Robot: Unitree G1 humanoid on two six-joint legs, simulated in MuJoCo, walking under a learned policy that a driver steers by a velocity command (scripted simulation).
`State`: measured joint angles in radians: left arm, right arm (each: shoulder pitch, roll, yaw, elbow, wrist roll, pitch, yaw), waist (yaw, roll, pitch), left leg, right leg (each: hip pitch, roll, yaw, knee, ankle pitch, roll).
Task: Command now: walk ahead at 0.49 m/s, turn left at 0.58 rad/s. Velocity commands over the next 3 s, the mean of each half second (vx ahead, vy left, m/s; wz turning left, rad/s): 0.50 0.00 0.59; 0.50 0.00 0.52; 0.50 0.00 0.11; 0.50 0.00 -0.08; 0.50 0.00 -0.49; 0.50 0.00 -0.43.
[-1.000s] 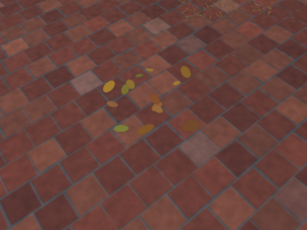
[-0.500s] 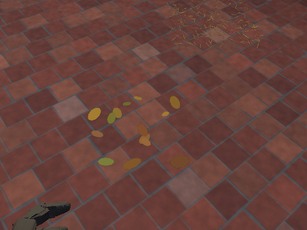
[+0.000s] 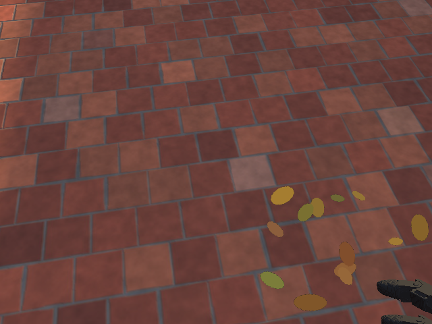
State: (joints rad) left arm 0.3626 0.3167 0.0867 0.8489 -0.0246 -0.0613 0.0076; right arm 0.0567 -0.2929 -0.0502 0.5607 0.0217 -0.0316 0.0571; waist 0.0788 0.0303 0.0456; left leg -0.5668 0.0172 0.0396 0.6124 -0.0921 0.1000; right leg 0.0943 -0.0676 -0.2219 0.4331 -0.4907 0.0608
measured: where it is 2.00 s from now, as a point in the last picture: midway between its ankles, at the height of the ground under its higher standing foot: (129, 156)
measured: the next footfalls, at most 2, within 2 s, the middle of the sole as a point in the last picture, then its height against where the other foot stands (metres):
right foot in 0.48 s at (267, 318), level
left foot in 1.00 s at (149, 260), level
